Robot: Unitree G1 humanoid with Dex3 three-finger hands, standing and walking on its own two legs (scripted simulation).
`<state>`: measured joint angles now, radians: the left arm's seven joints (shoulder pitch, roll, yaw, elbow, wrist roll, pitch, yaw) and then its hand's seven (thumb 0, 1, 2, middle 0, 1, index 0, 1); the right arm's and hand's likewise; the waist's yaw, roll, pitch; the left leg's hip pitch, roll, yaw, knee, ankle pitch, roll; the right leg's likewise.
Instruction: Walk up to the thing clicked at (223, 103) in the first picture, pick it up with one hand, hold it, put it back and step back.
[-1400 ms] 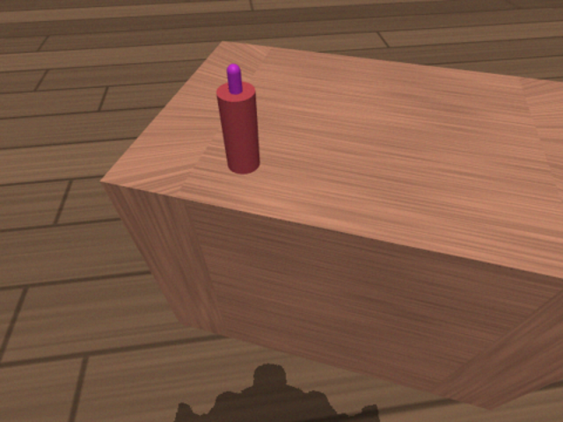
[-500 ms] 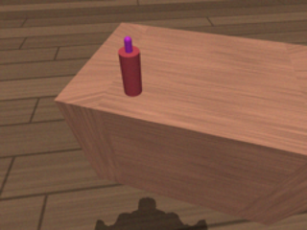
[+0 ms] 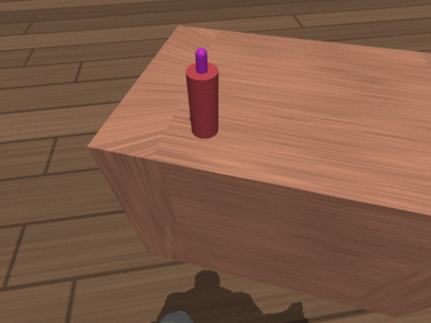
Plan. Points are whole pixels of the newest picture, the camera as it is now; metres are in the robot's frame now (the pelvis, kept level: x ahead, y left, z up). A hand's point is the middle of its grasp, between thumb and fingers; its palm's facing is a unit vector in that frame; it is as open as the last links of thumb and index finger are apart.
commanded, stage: walk up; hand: left
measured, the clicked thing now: (203, 94) +0.58 +0.06 +0.09
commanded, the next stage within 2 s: none
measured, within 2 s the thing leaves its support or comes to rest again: neither
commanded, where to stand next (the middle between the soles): +0.11 -0.01 m, yaw -10 degrees
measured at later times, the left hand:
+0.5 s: hand (91, 293) +0.19 +0.30 -0.16, palm faces -0.19 -0.91 -0.37, open 7.4 cm
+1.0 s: hand (124, 285) +0.22 +0.23 -0.16, palm faces -0.19 -0.93 -0.32, open 7.4 cm
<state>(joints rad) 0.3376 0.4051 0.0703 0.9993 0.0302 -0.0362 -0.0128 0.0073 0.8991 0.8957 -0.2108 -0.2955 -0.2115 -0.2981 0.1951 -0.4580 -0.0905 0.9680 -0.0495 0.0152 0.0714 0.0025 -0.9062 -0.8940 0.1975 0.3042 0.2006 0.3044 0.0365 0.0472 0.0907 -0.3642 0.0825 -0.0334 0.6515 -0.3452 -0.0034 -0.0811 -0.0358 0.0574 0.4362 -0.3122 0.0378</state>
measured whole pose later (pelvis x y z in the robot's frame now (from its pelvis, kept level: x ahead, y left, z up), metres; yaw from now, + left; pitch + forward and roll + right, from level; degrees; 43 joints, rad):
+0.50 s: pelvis +0.06 +0.04 -0.01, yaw -8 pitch -3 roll +0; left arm 0.18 0.44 0.08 0.84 0.02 0.07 -0.03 0.01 0.91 0.90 -0.20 -0.29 -0.21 -0.30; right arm 0.25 -0.39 -0.06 0.84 -0.02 -0.03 -0.02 0.00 -0.90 -0.89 0.20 0.31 0.21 0.31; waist -0.02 -0.05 0.18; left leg -0.26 0.09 0.13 0.64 -0.32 0.01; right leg -0.43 -0.01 0.07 0.89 -0.38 -0.02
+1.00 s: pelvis +0.05 +0.01 -0.01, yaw -11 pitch -3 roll -1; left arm 0.14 0.39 0.04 0.87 0.00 0.04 0.00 0.01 0.90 0.90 -0.21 -0.29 -0.21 -0.30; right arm 0.23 -0.35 -0.01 0.91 -0.03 -0.03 -0.01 0.00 -0.90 -0.89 0.20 0.30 0.21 0.31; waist -0.01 -0.05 0.11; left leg -0.27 0.02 0.02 0.67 -0.35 0.02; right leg -0.35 0.02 0.05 0.83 -0.51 -0.03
